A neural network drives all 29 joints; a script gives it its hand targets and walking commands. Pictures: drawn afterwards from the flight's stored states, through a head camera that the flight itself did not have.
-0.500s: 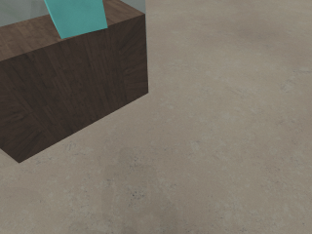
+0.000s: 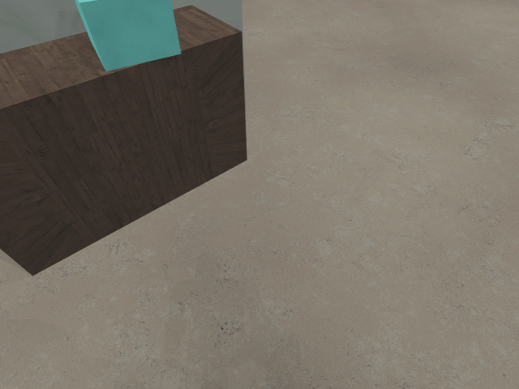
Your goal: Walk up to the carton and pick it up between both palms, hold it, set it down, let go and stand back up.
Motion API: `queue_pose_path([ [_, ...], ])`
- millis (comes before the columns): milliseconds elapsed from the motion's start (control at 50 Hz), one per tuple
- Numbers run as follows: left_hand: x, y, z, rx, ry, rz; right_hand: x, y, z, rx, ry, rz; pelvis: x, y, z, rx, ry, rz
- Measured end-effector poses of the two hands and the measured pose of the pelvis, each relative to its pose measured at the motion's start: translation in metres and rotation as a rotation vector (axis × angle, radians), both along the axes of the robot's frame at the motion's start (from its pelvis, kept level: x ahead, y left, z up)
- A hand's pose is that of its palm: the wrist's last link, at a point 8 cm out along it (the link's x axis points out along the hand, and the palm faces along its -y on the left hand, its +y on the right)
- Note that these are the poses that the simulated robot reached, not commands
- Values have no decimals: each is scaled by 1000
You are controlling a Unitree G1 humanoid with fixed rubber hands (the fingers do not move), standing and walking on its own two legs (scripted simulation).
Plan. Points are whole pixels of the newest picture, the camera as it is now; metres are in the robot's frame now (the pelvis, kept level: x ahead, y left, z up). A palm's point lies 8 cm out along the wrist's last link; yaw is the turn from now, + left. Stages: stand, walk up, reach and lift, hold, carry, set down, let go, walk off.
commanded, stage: walk up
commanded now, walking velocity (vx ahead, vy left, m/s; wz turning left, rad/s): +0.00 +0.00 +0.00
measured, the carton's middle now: (125, 17) +1.26 +0.52 +0.05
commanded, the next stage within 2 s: none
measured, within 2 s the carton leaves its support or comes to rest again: neither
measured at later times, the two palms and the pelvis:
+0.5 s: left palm out of the picture +0.03 +0.35 -0.19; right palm out of the picture +0.09 -0.19 -0.16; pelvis +0.05 +0.08 -0.05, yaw +11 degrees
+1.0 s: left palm (70, 360) +0.19 +0.35 -0.13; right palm (332, 265) +0.40 -0.14 -0.15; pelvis +0.25 +0.10 -0.03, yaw +18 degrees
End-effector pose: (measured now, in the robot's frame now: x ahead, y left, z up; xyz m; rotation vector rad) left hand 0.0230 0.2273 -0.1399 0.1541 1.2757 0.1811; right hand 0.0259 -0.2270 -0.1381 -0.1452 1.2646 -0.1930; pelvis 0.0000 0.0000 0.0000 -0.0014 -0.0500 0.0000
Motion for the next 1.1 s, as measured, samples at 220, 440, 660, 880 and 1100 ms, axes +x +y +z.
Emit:
queue_pose_path([
  [220, -18, 19, -2, 35, -47, 37, -11, -4, -3, -8, 62, 92, -1, 7, -8, -26, 12, 86],
  [440, -29, 109, -41, 58, 13, 154, 66, 25, -7, -97, -67, 184, 42, 69, -42, -1, -37, 198],
  [660, 134, 133, -13, 45, -249, 20, 87, 64, -23, -62, 27, 165, 100, 89, -40, 44, -56, 187],
  [880, 207, 129, 4, 149, -313, 98, 233, 57, -51, -5, 13, 300, 205, 82, -52, -21, -42, 259],
  [1100, 151, 134, 6, 100, -19, 300, 464, 140, 21, -3, -300, 552, 279, 116, -21, -35, -32, 357],
])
